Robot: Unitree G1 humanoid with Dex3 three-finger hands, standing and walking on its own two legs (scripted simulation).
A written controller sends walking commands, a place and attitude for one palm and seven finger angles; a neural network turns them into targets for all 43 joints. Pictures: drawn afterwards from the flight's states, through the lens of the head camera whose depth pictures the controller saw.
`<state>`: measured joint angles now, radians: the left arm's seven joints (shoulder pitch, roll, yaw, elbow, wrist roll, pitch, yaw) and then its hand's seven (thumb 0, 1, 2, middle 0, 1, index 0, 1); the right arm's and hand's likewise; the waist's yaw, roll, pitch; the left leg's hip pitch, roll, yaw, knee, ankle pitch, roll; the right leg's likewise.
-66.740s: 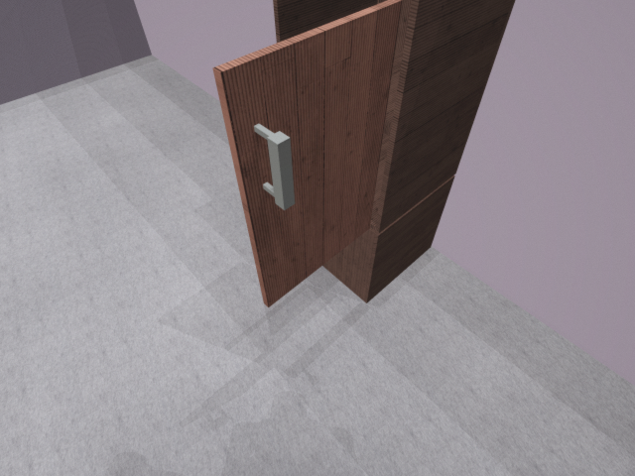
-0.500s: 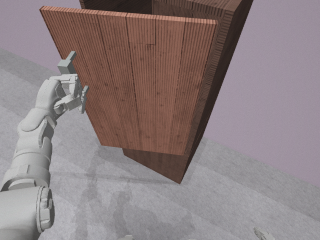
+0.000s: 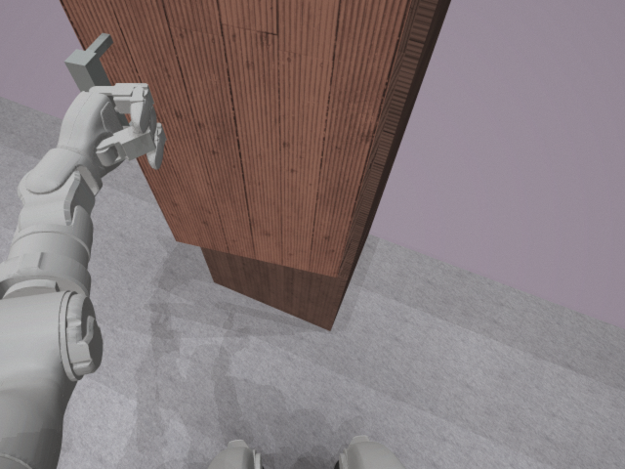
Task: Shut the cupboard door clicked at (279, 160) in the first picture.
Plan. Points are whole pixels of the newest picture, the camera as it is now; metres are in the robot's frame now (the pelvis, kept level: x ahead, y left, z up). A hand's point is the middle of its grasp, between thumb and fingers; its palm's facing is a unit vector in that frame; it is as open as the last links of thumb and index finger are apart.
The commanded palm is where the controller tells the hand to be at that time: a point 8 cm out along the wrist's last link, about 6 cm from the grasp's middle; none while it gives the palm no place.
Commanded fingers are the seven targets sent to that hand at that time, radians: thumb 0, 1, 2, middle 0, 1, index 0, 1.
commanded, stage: push the door shut along its arc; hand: left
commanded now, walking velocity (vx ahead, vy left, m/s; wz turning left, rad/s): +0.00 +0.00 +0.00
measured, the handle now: (114, 96) +0.57 +0.22 +0.13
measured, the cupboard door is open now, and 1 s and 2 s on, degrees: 10 0 0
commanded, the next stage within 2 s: pull the fist back off the door in 0.80 s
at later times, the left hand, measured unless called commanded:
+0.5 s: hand (190, 106) +0.53 +0.12 +0.13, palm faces -0.37 -0.93 +0.01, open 3.0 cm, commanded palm +0.54 +0.17 +0.13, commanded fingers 0.00 0.90 0.90 -1.30 -1.50 -1.30 -1.50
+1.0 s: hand (201, 91) +0.56 +0.11 +0.14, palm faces -0.23 -0.97 +0.09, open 2.9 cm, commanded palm +0.56 +0.13 +0.13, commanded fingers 0.00 0.90 0.90 -1.30 -1.50 -1.30 -1.50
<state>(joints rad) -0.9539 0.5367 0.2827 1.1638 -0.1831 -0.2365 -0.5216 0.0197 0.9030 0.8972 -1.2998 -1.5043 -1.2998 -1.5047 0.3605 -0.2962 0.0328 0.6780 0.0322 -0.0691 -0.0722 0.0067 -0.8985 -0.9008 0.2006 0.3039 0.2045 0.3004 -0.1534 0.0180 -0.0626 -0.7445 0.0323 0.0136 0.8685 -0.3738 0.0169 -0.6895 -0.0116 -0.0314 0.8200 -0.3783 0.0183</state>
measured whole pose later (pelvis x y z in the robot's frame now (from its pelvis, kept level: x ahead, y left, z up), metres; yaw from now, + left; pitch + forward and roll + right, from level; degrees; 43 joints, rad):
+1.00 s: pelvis +0.00 -0.01 -0.02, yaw +0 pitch +22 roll -3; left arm -1.31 0.53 0.30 1.31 -0.11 -0.13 -0.36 -0.01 0.82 0.95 -1.30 -1.50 -1.30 -1.50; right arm 0.39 -0.29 0.02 0.70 -0.01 -0.08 -0.04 0.00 -0.90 -0.90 0.20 0.30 0.20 0.30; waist -0.20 0.04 -0.08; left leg -0.96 0.05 -0.03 1.00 -0.42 0.00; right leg -0.89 0.01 -0.06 0.92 -0.41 0.01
